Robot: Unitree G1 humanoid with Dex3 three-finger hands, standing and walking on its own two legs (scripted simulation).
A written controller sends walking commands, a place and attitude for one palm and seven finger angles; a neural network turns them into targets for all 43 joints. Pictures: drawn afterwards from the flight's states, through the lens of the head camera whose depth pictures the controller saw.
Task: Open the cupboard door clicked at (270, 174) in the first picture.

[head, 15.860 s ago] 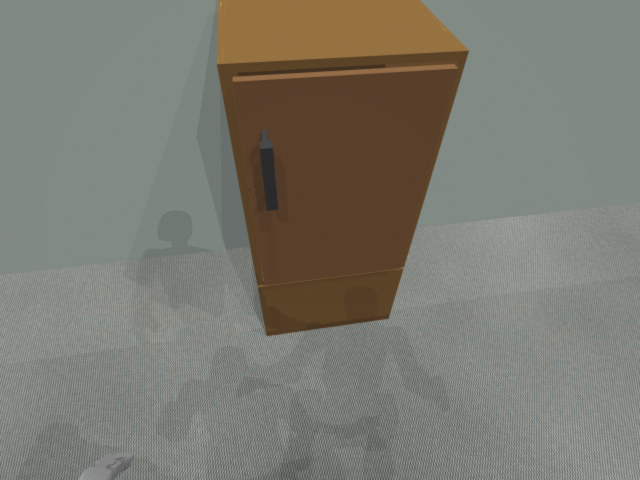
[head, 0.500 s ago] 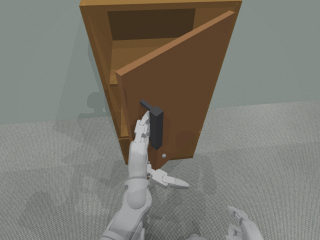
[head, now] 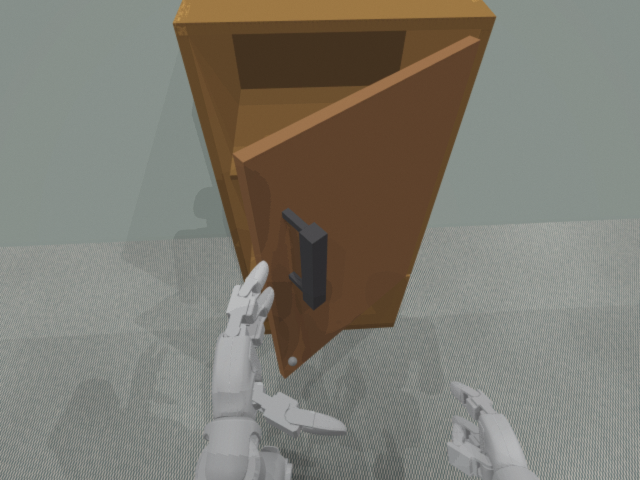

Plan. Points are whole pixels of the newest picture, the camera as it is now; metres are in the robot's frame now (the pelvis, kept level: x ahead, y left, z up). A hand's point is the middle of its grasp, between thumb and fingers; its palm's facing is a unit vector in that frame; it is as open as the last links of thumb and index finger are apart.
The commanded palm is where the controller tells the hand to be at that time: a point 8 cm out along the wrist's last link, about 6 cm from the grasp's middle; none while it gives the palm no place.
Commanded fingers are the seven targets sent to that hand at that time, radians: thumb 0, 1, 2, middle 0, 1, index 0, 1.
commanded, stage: slide the hand sideways off the handle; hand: left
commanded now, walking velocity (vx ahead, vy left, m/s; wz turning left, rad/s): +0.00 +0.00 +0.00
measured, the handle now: (303, 260) +0.38 +0.05 +0.06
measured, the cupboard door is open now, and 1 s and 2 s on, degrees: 38 38 38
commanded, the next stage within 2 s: draw the hand back to the body in 0.28 s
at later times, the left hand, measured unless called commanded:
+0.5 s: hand (264, 384) +0.21 +0.08 +0.07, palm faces +0.06 -1.00 -0.01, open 16.3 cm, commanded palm +0.18 +0.14 +0.08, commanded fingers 0.00 -0.50 0.30 -0.15 -0.30 -0.15 -0.30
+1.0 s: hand (148, 367) +0.20 +0.17 +0.14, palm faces +0.13 -0.96 -0.24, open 15.6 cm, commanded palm +0.17 +0.22 +0.16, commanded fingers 0.00 -0.08 0.48 -0.17 -0.30 -0.17 -0.30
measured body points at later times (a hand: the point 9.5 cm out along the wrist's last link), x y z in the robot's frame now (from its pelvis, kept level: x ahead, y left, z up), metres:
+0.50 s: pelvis +0.01 -0.02 -0.01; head +0.05 -0.04 +0.44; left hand +0.20 +0.13 +0.08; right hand +0.19 -0.25 -0.10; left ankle +0.05 +0.13 -0.66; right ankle -0.03 -0.12 -0.66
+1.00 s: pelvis +0.02 +0.00 +0.03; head +0.01 -0.01 +0.48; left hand +0.19 +0.22 +0.15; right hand +0.21 -0.22 -0.03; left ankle +0.05 +0.13 -0.66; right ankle -0.03 -0.12 -0.66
